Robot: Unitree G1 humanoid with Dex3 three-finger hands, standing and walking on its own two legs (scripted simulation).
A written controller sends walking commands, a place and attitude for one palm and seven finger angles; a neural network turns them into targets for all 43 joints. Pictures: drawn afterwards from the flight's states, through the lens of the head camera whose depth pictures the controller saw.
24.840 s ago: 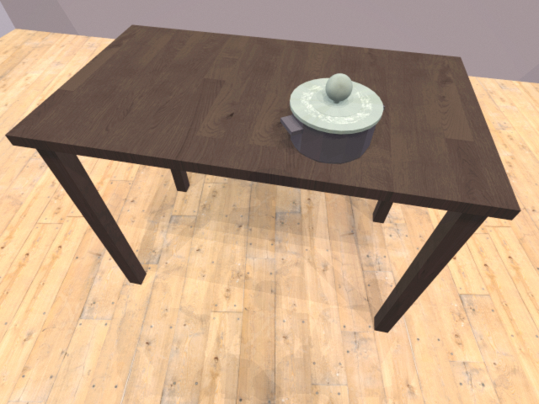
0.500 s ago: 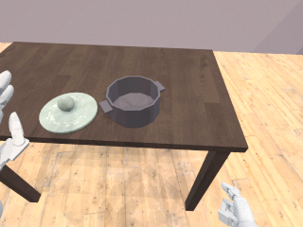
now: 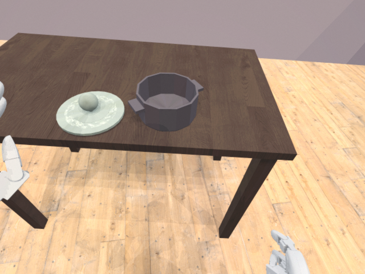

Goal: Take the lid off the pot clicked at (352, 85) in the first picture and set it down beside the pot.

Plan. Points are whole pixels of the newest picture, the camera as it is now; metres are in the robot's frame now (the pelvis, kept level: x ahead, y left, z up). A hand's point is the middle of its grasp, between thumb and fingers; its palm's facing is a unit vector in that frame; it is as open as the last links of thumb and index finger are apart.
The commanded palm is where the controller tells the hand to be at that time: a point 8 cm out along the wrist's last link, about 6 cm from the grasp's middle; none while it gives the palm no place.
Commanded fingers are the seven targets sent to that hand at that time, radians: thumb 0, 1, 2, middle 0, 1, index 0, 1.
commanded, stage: step back with the hand held close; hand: left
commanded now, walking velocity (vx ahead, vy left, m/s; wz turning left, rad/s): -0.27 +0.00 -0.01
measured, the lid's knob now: (88, 101) +0.53 +0.31 +0.06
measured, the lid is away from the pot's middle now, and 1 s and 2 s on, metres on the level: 0.23 0.23 0.23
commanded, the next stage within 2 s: stop stepping back and stand still in 0.84 s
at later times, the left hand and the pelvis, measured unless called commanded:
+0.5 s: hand out of the picture +0.14 +0.24 +0.22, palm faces +0.39 -0.82 -0.42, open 7.4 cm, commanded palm +0.07 +0.30 +0.23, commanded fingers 0.00 0.90 0.90 -0.20 -0.30 -0.20 -0.30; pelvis -0.05 +0.02 -0.01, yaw +1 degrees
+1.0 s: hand out of the picture +0.08 +0.27 +0.20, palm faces +0.23 -0.86 -0.45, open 7.4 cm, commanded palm +0.01 +0.31 +0.23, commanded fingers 0.00 0.90 0.90 -0.20 -0.30 -0.20 -0.30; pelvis -0.15 +0.05 +0.00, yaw -6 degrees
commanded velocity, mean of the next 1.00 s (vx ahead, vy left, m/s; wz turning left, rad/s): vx -0.35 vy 0.00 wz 0.01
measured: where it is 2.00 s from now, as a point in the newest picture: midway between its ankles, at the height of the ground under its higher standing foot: outside the picture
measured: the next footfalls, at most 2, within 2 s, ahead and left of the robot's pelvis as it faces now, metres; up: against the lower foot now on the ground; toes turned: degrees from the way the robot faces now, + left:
right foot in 0.70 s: -0.13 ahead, -0.15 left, +0.00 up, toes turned -3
left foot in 1.14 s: -0.01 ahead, +0.12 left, +0.00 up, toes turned -10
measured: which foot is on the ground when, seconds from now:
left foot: down 0.00-1.00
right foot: down 0.00-0.44, up 0.46-0.68, down 0.70-1.00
